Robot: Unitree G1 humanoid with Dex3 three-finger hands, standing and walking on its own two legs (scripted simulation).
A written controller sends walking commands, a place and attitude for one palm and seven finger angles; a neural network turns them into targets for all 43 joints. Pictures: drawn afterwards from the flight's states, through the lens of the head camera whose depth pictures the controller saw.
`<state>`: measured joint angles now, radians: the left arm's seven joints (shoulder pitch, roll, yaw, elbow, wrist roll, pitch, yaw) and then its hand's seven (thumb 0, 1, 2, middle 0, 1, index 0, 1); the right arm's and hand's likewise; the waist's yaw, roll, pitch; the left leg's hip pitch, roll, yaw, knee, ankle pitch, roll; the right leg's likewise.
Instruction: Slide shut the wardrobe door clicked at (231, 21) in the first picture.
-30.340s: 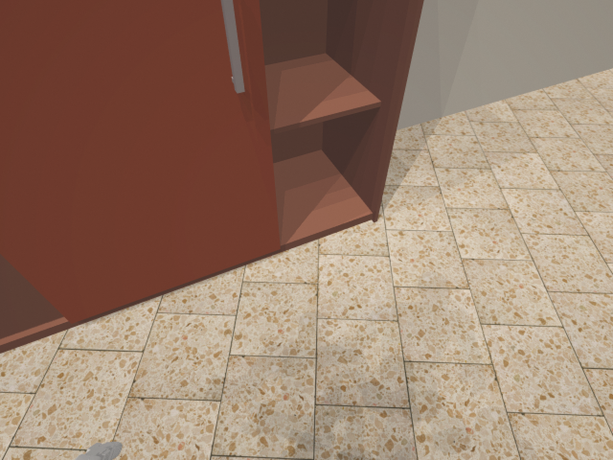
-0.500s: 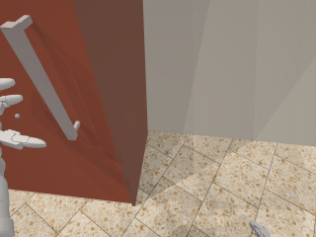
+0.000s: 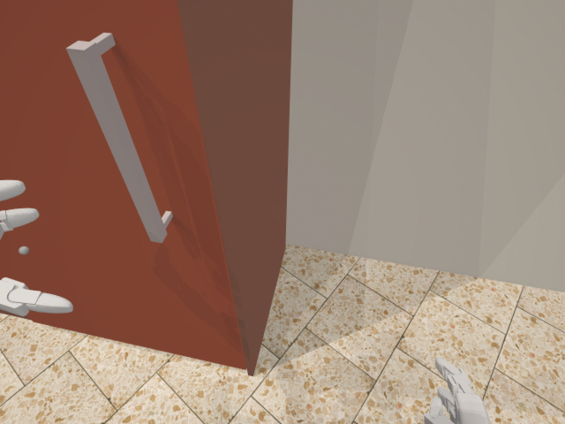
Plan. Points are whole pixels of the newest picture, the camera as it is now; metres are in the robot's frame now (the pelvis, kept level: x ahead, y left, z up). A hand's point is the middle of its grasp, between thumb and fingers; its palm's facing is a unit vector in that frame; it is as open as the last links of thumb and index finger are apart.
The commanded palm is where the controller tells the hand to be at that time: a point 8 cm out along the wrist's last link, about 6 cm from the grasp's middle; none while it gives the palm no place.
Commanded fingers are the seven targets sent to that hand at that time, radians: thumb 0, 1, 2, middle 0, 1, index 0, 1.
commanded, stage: slip the hand off the handle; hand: left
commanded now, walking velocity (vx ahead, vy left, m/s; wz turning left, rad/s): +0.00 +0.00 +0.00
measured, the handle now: (136, 156) +0.39 +0.27 +0.18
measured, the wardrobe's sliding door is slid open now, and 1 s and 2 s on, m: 0.00 0.00 0.00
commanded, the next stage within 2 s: draw the hand back to the body in 0.18 s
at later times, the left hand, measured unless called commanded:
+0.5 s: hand (51, 255) +0.24 +0.31 +0.15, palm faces +0.13 -0.98 -0.14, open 14.7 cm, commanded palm +0.19 +0.36 +0.16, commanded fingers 0.00 -0.55 0.20 -0.25 -1.15 -0.25 -1.15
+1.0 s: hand (47, 262) +0.22 +0.30 +0.17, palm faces +0.45 -0.83 -0.34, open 13.6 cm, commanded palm +0.17 +0.33 +0.18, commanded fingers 0.00 0.03 0.48 -0.23 -0.81 -0.23 -0.81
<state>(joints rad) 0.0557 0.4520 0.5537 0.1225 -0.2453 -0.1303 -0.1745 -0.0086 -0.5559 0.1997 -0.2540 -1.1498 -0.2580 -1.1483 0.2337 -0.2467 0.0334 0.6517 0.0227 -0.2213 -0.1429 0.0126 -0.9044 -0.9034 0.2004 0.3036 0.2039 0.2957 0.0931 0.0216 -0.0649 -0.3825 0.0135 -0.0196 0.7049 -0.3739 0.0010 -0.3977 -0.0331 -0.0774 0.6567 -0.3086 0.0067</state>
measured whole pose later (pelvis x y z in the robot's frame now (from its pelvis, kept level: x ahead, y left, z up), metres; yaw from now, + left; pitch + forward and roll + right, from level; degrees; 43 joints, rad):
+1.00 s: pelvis +0.01 +0.01 +0.02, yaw -2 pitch -2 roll -1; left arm 0.35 0.37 0.43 -0.29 -0.13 -0.04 0.02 -0.01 -0.30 0.32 -0.24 -1.00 -0.25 -1.00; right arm 0.25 -0.23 0.04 0.61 0.01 -0.29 -0.07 0.01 -0.90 -0.90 0.20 0.30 0.20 0.30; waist 0.08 0.04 -0.02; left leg -0.19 0.02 0.02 0.54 -0.32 0.01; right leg -0.22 -0.02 -0.05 0.49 -0.24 0.02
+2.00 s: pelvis +0.01 +0.00 +0.02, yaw -3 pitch -5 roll -1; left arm 0.42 0.34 0.33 -0.36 -0.06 -0.08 0.11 0.02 0.89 0.90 -0.21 -0.30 -0.21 -0.30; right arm 0.22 -0.22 0.00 0.66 -0.01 -0.18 -0.08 0.01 -0.91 -0.90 0.20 0.30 0.20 0.30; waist 0.08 0.06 0.02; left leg -0.07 0.03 0.03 0.44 -0.28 0.00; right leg -0.11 -0.01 -0.04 0.41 -0.21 0.01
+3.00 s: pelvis -0.10 +0.03 -0.01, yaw -1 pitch -2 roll -1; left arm 0.44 0.42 0.49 -0.49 0.02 -0.32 0.14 0.02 0.88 0.90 -0.21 -0.30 -0.22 -0.30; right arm 0.27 -0.22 -0.02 0.58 0.00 -0.16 -0.07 0.01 -0.90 -0.90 0.20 0.30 0.20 0.30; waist -0.03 -0.03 0.07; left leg -0.48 -0.01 0.06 0.75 -0.25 0.07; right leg -0.49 0.01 0.09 0.70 -0.18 0.04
